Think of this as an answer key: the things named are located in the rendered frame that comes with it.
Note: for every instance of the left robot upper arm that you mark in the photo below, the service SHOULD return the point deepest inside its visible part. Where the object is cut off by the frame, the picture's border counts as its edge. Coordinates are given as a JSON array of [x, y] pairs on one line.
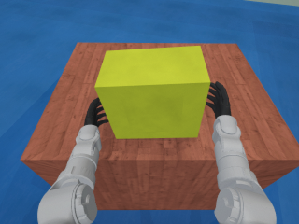
[[74, 204]]

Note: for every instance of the robot left forearm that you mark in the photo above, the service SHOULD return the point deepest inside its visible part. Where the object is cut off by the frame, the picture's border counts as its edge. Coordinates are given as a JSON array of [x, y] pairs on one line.
[[82, 163]]

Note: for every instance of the pedestal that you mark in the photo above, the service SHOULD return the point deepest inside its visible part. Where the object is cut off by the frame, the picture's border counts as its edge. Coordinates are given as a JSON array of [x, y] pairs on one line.
[[161, 173]]

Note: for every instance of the carton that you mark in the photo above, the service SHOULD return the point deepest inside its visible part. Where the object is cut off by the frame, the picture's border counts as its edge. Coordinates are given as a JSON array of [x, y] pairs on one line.
[[154, 93]]

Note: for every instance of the robot left hand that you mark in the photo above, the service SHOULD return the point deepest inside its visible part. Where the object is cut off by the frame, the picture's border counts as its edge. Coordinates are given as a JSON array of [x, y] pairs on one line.
[[92, 117]]

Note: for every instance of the robot right hand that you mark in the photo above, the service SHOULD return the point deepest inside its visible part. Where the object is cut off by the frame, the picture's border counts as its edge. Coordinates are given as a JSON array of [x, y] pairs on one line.
[[221, 102]]

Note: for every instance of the robot right forearm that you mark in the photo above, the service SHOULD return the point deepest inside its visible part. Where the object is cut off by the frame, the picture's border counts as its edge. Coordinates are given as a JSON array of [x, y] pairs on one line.
[[231, 159]]

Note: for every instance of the right robot upper arm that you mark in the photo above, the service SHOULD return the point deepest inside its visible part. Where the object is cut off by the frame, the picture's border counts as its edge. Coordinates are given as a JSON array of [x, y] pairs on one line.
[[235, 205]]

